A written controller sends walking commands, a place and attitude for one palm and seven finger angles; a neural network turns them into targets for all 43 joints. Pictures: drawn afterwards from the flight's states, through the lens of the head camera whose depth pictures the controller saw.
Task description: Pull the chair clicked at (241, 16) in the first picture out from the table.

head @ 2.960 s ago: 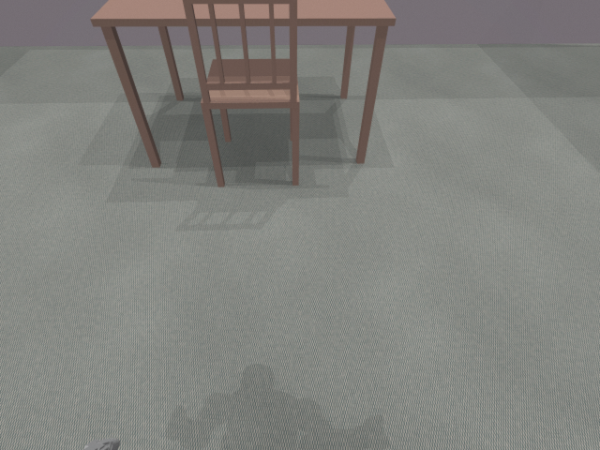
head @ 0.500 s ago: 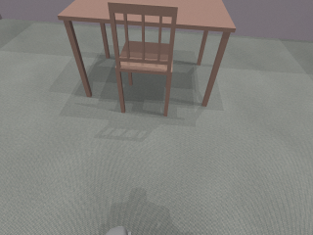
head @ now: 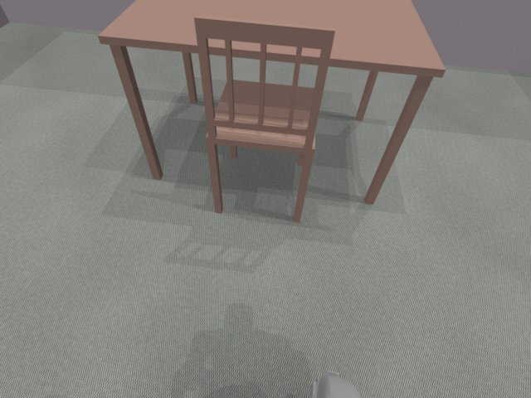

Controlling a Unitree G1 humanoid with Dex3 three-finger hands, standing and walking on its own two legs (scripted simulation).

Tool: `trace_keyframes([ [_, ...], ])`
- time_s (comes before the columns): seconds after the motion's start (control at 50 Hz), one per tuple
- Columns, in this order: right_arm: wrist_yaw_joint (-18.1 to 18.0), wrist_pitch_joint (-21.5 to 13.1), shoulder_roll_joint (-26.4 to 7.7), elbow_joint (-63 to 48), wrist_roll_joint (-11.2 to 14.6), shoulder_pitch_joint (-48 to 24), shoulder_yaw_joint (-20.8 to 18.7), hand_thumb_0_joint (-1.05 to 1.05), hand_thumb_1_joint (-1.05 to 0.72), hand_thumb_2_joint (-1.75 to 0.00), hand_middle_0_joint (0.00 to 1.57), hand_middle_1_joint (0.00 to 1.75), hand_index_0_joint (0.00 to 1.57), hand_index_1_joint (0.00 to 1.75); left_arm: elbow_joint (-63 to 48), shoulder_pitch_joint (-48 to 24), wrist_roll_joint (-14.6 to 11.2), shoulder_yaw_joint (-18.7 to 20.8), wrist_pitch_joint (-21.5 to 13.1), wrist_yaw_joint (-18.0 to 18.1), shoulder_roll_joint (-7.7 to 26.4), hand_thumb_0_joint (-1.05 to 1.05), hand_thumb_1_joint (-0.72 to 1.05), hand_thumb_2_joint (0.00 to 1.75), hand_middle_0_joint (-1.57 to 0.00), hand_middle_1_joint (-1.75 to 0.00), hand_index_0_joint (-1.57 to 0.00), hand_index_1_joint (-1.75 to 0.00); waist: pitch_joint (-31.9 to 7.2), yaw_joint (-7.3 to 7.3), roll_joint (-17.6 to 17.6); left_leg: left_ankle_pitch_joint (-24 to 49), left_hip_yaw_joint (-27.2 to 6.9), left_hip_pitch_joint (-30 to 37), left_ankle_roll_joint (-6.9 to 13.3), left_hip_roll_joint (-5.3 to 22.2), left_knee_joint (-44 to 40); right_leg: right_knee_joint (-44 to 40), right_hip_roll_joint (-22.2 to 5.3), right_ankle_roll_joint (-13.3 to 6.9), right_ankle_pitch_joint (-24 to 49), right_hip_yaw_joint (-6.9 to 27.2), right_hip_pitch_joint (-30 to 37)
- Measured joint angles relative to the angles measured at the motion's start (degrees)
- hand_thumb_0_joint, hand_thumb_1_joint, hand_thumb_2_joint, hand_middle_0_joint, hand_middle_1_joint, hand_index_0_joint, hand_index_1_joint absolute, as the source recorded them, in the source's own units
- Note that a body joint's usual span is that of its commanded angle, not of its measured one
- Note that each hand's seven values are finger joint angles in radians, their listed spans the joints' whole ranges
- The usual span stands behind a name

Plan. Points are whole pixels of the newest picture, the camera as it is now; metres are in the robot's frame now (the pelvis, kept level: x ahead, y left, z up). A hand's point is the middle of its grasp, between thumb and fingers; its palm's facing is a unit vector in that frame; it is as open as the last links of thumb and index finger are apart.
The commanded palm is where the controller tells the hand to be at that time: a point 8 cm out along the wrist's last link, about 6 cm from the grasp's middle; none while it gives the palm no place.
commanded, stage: walk to a spot facing it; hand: left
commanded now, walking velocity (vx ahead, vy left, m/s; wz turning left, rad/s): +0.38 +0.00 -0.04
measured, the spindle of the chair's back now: (262, 87) +1.01 +0.06 -0.08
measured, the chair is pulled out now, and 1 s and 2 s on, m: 0.00 0.00 0.00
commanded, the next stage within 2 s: turn to face it in 0.28 s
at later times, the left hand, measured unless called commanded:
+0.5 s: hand (196, 364) +0.21 +0.13 -0.18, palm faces +0.16 -0.97 -0.19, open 7.3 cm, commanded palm none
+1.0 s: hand (197, 335) +0.26 +0.14 -0.18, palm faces +0.11 -0.97 -0.20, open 7.4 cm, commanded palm none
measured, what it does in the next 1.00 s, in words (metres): walks ahead: right foot, then left foot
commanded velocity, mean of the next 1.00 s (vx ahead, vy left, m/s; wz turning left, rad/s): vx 0.16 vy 0.00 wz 0.00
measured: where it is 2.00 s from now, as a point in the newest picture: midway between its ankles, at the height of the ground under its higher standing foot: (272, 315)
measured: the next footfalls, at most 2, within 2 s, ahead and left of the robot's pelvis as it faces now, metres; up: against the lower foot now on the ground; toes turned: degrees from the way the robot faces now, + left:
right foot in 0.16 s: +0.23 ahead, -0.16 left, +0.00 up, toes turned -9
left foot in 0.58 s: +0.35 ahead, +0.09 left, +0.00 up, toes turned +15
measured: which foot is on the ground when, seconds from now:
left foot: down 0.00-0.16, up 0.18-0.56, down 0.58-0.94, up 0.96-1.00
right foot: up 0.00-0.14, down 0.16-0.60, up 0.62-0.90, down 0.92-1.00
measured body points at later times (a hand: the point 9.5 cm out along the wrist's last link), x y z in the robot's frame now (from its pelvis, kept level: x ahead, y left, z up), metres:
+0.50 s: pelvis +0.21 -0.04 -0.01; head +0.22 -0.04 +0.44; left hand +0.20 +0.19 -0.16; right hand +0.30 -0.28 -0.15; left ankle +0.29 +0.09 -0.71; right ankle +0.20 -0.15 -0.74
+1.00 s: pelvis +0.27 -0.03 -0.01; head +0.26 -0.04 +0.44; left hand +0.25 +0.19 -0.17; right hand +0.34 -0.26 -0.17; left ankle +0.30 +0.08 -0.73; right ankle +0.27 -0.14 -0.75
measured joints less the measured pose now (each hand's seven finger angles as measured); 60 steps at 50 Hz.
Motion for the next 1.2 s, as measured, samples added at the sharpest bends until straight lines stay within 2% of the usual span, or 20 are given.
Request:
trace_keyframes([
  [0.1,0.22,0.53,0.55,2.34,-0.54,3.20,-0.08,0.01,-0.92,-0.90,0.20,0.30,0.20,0.30,-1.07,-3.83,-0.20,0.04,-0.41,-0.23,0.03,0.01,0.91,0.90,-0.20,-0.30,-0.20,-0.30,1.13,-2.22,1.23,-5.18,0.79,4.27,-2.58,1.35,1.61,-11.83,1.69,-1.89,-0.35,-1.67,3.69],
  [0.14,0.32,0.86,0.70,3.27,-0.50,4.61,-0.05,0.01,-0.92,-0.90,0.20,0.30,0.20,0.30,-1.89,-4.79,-0.07,-0.03,-1.59,-0.39,0.18,0.01,0.91,0.90,-0.20,-0.30,-0.20,-0.30,1.39,-2.61,2.05,-9.38,0.42,4.14,-3.68,2.99,6.96,-16.18,3.17,-3.07,-0.67,-2.75,7.56],
  [0.16,0.53,1.17,1.09,3.69,-0.26,5.26,-0.01,0.01,-0.92,-0.90,0.20,0.30,0.20,0.30,-2.47,-5.07,0.13,-0.01,-2.69,-0.35,0.57,0.01,0.91,0.90,-0.20,-0.30,-0.20,-0.30,1.30,-2.50,1.61,-11.77,0.03,1.72,-3.25,3.68,13.93,-17.38,3.12,-4.03,2.22,-2.85,8.79],
  [0.18,0.72,1.79,1.07,4.05,0.01,4.80,0.08,0.01,-0.91,-0.90,0.20,0.30,0.20,0.30,-2.76,-5.49,0.04,0.10,-3.68,-0.03,0.45,0.01,0.91,0.90,-0.20,-0.30,-0.20,-0.30,1.80,-2.20,1.97,-13.44,-2.15,-2.21,-2.37,4.30,24.14,-14.78,3.39,-4.64,2.32,-3.31,8.35],
  [0.22,0.88,2.78,0.56,4.00,0.36,3.08,-0.19,0.01,-0.91,-0.90,0.20,0.30,0.20,0.30,-2.94,-5.45,-0.31,-0.17,-4.37,0.42,-0.18,0.01,0.91,0.90,-0.20,-0.30,-0.20,-0.30,2.36,-2.08,3.00,-12.30,-6.80,-10.83,-0.90,4.21,43.04,-12.42,4.05,-5.12,-1.71,-4.51,9.69],
  [0.24,0.92,3.08,0.23,3.65,0.29,2.04,-0.43,0.01,-0.91,-0.90,0.20,0.30,0.20,0.30,-2.79,-4.98,-0.38,-0.36,-4.35,0.66,-0.53,0.01,0.91,0.90,-0.20,-0.30,-0.20,-0.30,2.14,-2.03,3.31,-10.01,-7.83,-14.81,-0.52,4.23,49.08,-13.15,4.34,-5.10,-3.00,-4.99,11.02],
  [0.28,0.97,3.40,-0.50,2.30,-0.03,-0.23,-0.86,0.01,-0.91,-0.90,0.20,0.30,0.20,0.30,-1.98,-3.67,-0.28,-0.72,-4.16,1.29,-1.35,0.01,0.91,0.90,-0.20,-0.30,-0.20,-0.30,1.31,-2.22,3.74,-5.41,-8.52,-21.52,-0.52,4.91,54.08,-16.40,4.75,-4.56,-3.24,-6.05,14.11],
  [0.34,1.14,3.63,-1.21,-0.46,-0.33,-3.28,-1.26,0.01,-0.92,-0.90,0.20,0.30,0.20,0.30,-1.11,-1.50,-0.37,-0.09,-4.31,2.52,-1.37,0.00,0.94,0.90,-0.21,-0.30,-0.21,-0.30,-0.26,-2.40,3.95,-1.06,-8.35,-28.58,-1.49,6.08,51.53,-21.59,5.10,-4.47,-2.78,-7.93,18.43],
  [0.42,1.85,4.09,-1.94,-3.67,-0.36,-7.25,-1.60,0.01,-0.92,-0.90,0.20,0.30,0.19,0.30,-0.24,1.14,-0.13,-0.72,-4.25,2.39,-0.98,0.00,0.94,0.90,-0.21,-0.30,-0.21,-0.30,-1.24,-1.87,3.60,2.47,-6.57,-32.53,-2.60,6.87,42.16,-26.09,4.98,-3.85,-3.15,-10.21,23.06],
  [0.5,1.95,3.71,-2.80,-5.12,-0.31,-11.15,-1.36,0.01,-0.93,-0.90,0.20,0.30,0.19,0.30,0.77,3.72,-0.07,-1.58,-4.07,2.32,-1.34,0.00,0.93,0.90,-0.20,-0.30,-0.20,-0.30,-0.68,0.20,2.92,4.03,-5.10,-29.63,-2.57,6.22,28.76,-26.84,4.74,-2.61,-5.01,-11.07,26.13],
  [0.58,1.68,2.39,-2.85,-5.57,-0.37,-13.53,-0.28,0.01,-0.92,-0.90,0.20,0.30,0.19,0.30,2.49,7.19,-0.42,-2.06,-2.90,2.47,-1.92,0.00,0.92,0.90,-0.20,-0.30,-0.20,-0.30,-0.37,2.29,2.56,8.31,-4.11,-21.41,-1.55,5.15,16.27,-22.48,4.71,-0.71,-9.51,-10.55,27.35],
  [0.62,1.05,1.79,-1.62,-5.48,-0.39,-14.65,0.41,0.01,-0.92,-0.90,0.20,0.30,0.19,0.30,3.70,7.64,-0.85,-2.13,-1.68,2.72,-1.49,0.01,0.91,0.90,-0.20,-0.30,-0.20,-0.30,0.20,2.83,0.31,3.78,-2.83,-20.39,0.42,3.97,17.16,-15.71,3.26,-0.48,-14.87,-7.75,25.16],
  [0.66,0.30,1.71,-0.52,-5.34,-0.34,-15.58,1.37,0.00,-0.92,-0.90,0.20,0.30,0.20,0.30,4.62,7.64,-1.07,-2.28,-0.54,2.95,-1.47,0.01,0.91,0.90,-0.20,-0.30,-0.20,-0.30,0.72,3.42,-0.66,2.96,-1.44,-18.98,1.42,3.69,16.85,-6.94,3.64,-0.60,-20.83,-3.65,21.58],
  [0.74,-0.35,2.38,1.08,-4.84,-0.04,-16.15,1.99,0.00,-0.92,-0.90,0.20,0.30,0.20,0.30,5.10,6.90,-1.03,-2.14,0.73,2.64,-2.02,0.01,0.91,0.90,-0.20,-0.30,-0.20,-0.30,0.89,3.04,-0.34,4.27,0.06,-15.87,1.73,3.29,13.00,-0.81,3.78,-0.66,-20.34,-0.53,16.91],
  [0.84,-0.51,3.29,0.58,-4.81,0.07,-16.39,0.90,-0.02,-0.94,-0.90,0.21,0.30,0.20,0.30,3.40,5.56,-0.64,-1.64,1.47,2.53,-2.56,0.01,0.91,0.90,-0.20,-0.30,-0.20,-0.30,0.28,2.18,0.65,5.14,1.60,-14.51,1.53,2.96,10.58,-6.17,3.44,-0.68,-16.15,0.39,15.47],
  [0.94,0.23,4.43,-0.82,-3.74,-0.10,-13.81,-0.12,-0.02,-0.93,-0.90,0.21,0.30,0.20,0.30,1.73,5.74,0.06,-1.50,0.13,2.21,-2.33,0.01,0.91,0.90,-0.20,-0.30,-0.20,-0.30,-1.30,2.01,1.53,2.25,2.56,-15.35,0.21,3.50,14.36,-17.32,4.53,-2.01,-8.05,-0.31,19.55],
  [1.0,0.72,5.58,-2.38,-3.00,0.02,-11.20,-0.95,-0.01,-0.94,-0.90,0.20,0.30,0.20,0.30,1.29,6.94,0.01,-1.61,-0.81,2.26,-2.82,0.01,0.91,0.90,-0.20,-0.30,-0.20,-0.30,-2.61,2.32,2.94,-6.46,-0.65,-17.82,-1.02,3.59,22.36,-18.56,5.63,-2.89,-7.02,-0.56,20.60],
  [1.08,1.63,5.54,-3.40,-2.75,-0.30,-8.98,-1.28,0.00,-0.93,-0.90,0.20,0.30,0.20,0.30,1.39,9.18,-0.04,-1.33,-1.76,2.27,-2.88,0.01,0.91,0.90,-0.20,-0.30,-0.20,-0.30,-3.41,2.13,2.40,-5.85,-4.43,-22.43,-1.64,3.18,33.54,-25.02,6.45,-3.38,-4.89,0.35,23.26],
  [1.12,1.72,4.96,-3.64,-3.07,-0.34,-8.03,-1.32,0.00,-0.93,-0.90,0.20,0.30,0.20,0.30,1.91,9.70,0.02,-1.28,-1.98,2.05,-2.77,0.01,0.91,0.90,-0.20,-0.30,-0.20,-0.30,-3.21,1.56,2.17,-5.12,-4.83,-22.86,-2.01,3.55,32.92,-27.25,6.54,-3.17,-4.06,0.48,24.42],
  [1.2,1.69,4.25,-3.52,-3.23,-0.23,-6.66,-1.05,0.01,-0.92,-0.90,0.20,0.30,0.20,0.30,2.72,9.78,0.05,-1.00,-2.10,1.62,-2.25,0.01,0.90,0.90,-0.20,-0.30,-0.20,-0.30,-2.37,1.31,1.77,-4.72,-4.99,-20.88,-2.03,3.91,24.85,-28.41,6.46,-2.44,-4.70,0.38,25.87],
])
